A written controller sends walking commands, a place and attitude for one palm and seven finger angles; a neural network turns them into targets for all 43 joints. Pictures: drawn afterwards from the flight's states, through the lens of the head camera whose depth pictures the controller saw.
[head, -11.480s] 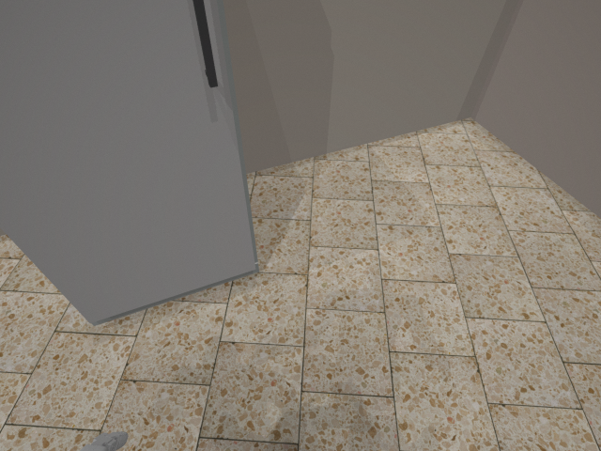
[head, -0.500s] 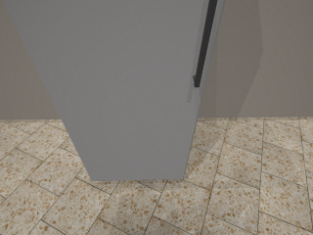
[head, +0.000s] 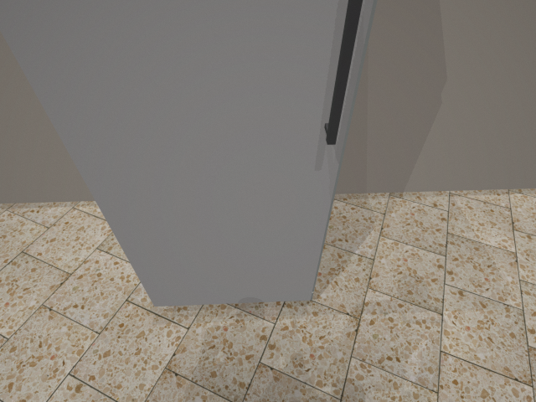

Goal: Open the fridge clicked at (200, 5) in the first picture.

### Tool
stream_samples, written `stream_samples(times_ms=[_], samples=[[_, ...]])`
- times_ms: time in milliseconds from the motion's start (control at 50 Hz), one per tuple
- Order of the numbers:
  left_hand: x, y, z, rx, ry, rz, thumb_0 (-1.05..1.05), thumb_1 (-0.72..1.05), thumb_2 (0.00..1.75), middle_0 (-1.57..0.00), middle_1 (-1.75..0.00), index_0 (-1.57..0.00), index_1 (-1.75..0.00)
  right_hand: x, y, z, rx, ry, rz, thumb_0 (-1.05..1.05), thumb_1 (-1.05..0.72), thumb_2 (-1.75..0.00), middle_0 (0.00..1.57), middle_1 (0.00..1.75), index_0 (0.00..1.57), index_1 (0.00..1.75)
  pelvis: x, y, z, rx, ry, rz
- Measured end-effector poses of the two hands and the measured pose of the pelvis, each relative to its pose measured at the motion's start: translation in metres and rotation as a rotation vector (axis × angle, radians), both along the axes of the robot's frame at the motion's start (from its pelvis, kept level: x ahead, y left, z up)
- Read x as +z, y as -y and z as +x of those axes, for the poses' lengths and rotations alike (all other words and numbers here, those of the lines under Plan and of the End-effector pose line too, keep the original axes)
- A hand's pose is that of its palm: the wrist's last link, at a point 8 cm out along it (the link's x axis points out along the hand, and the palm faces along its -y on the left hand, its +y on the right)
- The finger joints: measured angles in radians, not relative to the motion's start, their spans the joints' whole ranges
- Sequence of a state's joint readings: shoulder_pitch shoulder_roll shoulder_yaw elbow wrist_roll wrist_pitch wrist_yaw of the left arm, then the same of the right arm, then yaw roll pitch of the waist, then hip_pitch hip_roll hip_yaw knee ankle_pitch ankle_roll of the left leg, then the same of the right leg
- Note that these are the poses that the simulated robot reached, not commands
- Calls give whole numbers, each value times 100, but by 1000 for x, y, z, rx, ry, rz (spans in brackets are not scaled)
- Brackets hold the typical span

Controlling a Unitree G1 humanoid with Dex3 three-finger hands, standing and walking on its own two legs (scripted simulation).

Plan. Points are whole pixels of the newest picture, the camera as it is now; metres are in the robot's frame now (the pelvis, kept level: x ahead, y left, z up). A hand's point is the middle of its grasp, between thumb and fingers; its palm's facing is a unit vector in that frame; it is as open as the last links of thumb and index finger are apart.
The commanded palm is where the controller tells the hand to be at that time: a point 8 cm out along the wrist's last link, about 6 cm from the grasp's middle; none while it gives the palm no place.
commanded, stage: look again from close up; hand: right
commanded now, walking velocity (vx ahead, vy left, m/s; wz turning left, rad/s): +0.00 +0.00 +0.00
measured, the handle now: (343, 51) +0.59 -0.09 +0.26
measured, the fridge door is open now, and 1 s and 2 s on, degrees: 0 0 0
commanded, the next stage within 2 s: raise the hand to about handle height in 1.60 s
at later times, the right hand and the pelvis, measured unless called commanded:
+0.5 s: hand out of the picture +0.02 -0.15 -0.17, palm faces +0.03 +0.98 -0.18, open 7.3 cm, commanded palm none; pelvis +0.03 +0.01 +0.00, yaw +0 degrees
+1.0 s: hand out of the picture +0.09 -0.17 -0.16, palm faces +0.00 +0.97 -0.22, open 7.3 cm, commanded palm none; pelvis +0.05 +0.02 +0.01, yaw +0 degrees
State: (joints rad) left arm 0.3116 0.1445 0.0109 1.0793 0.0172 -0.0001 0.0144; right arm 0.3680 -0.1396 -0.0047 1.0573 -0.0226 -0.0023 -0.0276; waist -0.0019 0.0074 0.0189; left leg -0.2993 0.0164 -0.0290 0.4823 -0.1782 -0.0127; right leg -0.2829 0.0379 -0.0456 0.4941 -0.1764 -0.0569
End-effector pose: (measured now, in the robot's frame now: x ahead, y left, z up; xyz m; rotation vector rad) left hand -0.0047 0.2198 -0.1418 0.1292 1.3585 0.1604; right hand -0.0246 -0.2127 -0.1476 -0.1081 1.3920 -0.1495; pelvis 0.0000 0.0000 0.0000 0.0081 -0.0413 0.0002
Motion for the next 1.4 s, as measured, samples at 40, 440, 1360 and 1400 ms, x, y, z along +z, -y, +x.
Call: stream_samples(times_ms=[40, 440, 1360, 1400], samples=[[0, 0, 3, -1, 6, -4, 1, 91, 90, -20, -30, -20, -30, 1, 0, 1, 1, -2, -2, 0, -91, -90, 19, 30, 20, 30, 0, 0, 1, 1, -1, -1], [1, -15, 27, -12, -1, -4, 1, 91, 90, -20, -30, -20, -30, 6, -8, 30, 8, 8, -16, 0, -91, -90, 19, 30, 20, 30, 3, -13, 23, -5, -18, -9], [12, -45, 93, -56, 32, 49, 1, 91, 90, -20, -30, -20, -30, 16, 10, 108, 62, 62, -71, 0, -91, -90, 20, 30, 20, 30, 9, -21, 64, 2, -12, -11], [12, -45, 94, -57, 32, 49, 1, 91, 90, -20, -30, -20, -30, 17, 10, 108, 62, 62, -72, 0, -91, -90, 20, 30, 20, 30, 9, -21, 65, 2, -11, -11]])
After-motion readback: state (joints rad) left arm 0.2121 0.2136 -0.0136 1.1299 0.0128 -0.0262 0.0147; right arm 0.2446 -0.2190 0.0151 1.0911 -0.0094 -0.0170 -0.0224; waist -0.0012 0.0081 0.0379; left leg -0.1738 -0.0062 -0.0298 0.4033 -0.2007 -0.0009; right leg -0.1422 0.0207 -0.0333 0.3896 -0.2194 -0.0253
